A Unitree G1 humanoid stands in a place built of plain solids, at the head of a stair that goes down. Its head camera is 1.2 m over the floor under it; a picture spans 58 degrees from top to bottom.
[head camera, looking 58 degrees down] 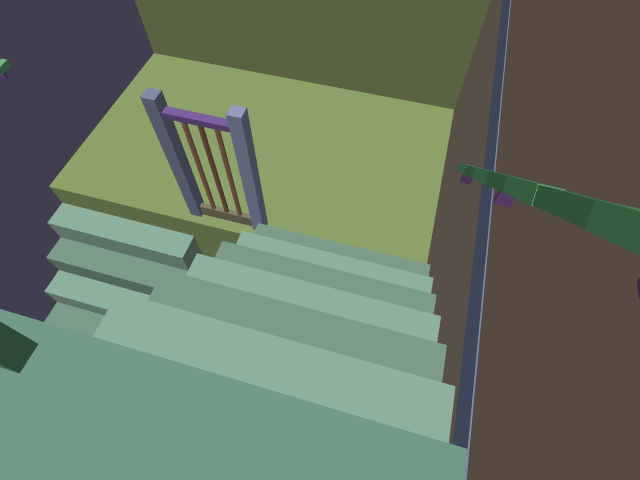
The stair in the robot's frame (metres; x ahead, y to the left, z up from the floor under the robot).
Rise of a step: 0.21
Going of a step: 0.21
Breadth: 1.20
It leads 16 degrees to the right of straight ahead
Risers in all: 7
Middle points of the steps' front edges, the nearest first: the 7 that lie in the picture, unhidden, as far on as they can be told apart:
0.30 0.20 0.00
0.50 0.15 -0.21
0.70 0.09 -0.42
0.91 0.03 -0.64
1.11 -0.03 -0.85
1.32 -0.09 -1.06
1.52 -0.15 -1.28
